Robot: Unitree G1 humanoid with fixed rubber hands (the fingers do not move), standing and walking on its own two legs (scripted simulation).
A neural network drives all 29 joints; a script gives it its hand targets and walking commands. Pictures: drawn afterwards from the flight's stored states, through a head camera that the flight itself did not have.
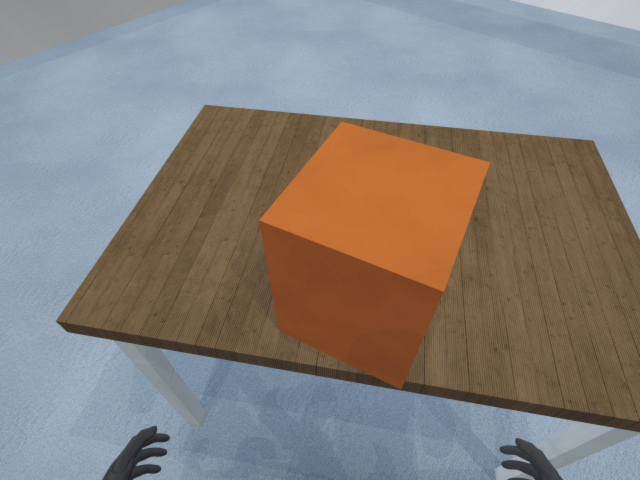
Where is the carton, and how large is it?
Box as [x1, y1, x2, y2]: [259, 122, 489, 388]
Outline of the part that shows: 341,122 259,220 278,329 292,337 390,384 401,388 444,289 489,162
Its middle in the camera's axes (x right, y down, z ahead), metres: +0.08 +0.02 +0.54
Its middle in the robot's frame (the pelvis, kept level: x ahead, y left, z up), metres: +0.42 -0.04 +0.04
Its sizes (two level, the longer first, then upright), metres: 0.210 0.200 0.250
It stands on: a table, 0.66 m high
